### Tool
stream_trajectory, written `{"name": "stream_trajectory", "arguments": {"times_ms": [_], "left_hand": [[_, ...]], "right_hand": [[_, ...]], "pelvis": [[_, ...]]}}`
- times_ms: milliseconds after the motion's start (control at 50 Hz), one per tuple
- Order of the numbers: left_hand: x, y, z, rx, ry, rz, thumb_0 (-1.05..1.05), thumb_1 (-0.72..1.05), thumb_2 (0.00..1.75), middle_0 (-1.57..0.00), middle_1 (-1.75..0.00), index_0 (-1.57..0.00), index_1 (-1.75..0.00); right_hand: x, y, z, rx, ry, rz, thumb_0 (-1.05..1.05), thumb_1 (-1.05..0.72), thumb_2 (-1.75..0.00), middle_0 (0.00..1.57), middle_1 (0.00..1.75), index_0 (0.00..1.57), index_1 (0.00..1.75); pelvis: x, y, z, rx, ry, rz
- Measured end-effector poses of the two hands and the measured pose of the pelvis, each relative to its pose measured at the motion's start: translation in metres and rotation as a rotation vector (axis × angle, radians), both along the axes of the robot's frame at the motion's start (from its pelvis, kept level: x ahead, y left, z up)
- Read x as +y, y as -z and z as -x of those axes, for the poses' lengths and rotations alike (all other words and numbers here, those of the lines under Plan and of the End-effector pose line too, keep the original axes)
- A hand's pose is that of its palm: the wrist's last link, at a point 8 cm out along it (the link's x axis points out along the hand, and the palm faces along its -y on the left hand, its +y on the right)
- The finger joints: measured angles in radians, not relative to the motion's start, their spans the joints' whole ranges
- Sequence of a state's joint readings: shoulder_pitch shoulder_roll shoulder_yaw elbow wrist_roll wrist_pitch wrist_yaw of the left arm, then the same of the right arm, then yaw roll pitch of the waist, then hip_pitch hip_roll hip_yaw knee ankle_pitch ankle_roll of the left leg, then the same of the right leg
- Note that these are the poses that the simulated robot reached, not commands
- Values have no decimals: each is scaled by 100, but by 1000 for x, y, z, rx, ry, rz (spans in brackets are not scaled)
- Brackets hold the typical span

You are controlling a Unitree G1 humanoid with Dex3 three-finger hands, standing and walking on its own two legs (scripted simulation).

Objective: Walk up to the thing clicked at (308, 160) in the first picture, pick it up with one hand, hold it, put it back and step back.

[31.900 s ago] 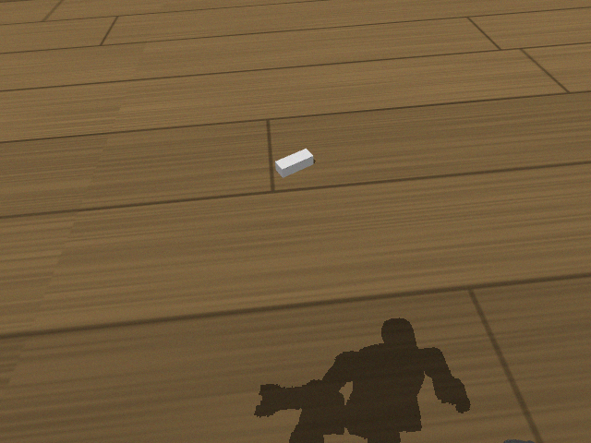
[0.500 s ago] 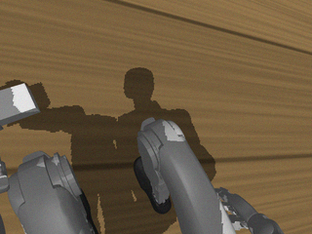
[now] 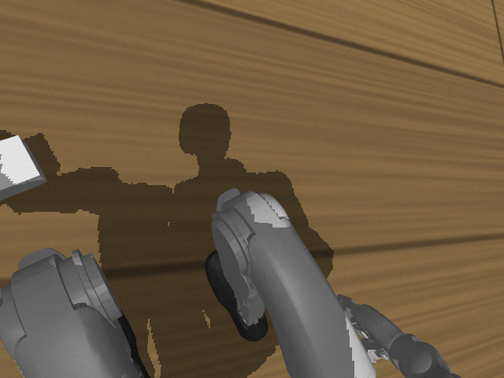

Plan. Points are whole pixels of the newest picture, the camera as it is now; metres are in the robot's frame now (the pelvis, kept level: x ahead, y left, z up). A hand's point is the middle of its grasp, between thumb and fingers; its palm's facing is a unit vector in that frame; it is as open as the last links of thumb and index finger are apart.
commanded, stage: open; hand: left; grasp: from above
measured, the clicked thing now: out of the picture +0.44 +0.31 -0.27
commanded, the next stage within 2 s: withdraw in 0.88 s
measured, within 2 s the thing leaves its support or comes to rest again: rests again in 0.02 s
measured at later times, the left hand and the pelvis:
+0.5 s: hand out of the picture +0.43 +0.31 -0.24, palm faces -0.41 -0.16 -0.90, open 11.8 cm; pelvis +0.00 +0.00 +0.00, yaw -1 degrees
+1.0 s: hand out of the picture +0.43 +0.31 -0.24, palm faces -0.41 -0.15 -0.90, open 13.6 cm; pelvis +0.00 +0.00 +0.00, yaw -1 degrees
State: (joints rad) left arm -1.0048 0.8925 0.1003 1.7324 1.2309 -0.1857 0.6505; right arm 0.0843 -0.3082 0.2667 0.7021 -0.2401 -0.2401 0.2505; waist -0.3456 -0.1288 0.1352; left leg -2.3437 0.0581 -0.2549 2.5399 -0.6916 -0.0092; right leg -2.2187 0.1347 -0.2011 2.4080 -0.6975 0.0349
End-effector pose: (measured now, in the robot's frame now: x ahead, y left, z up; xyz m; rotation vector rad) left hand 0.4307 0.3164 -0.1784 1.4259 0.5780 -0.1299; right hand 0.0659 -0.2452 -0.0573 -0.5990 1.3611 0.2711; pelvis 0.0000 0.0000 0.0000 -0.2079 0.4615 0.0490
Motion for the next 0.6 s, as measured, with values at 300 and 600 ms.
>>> {"name": "stream_trajectory", "arguments": {"times_ms": [300, 600], "left_hand": [[1, 5, -2, -6, 12, 1, 0, 3, 52, -59, -63, -61, -59], [2, 1, -2, 1, -6, -5, 0, -23, 76, -31, -82, -32, -80]], "right_hand": [[0, -7, 5, 29, -19, 9, 0, -91, -90, 20, 30, 21, 30], [0, -9, 9, 8, -17, 4, 0, -90, -90, 20, 30, 21, 30]], "pelvis": [[1, -1, 0, -8, 5, 12], [1, -1, 4, -17, 7, 12]]}}
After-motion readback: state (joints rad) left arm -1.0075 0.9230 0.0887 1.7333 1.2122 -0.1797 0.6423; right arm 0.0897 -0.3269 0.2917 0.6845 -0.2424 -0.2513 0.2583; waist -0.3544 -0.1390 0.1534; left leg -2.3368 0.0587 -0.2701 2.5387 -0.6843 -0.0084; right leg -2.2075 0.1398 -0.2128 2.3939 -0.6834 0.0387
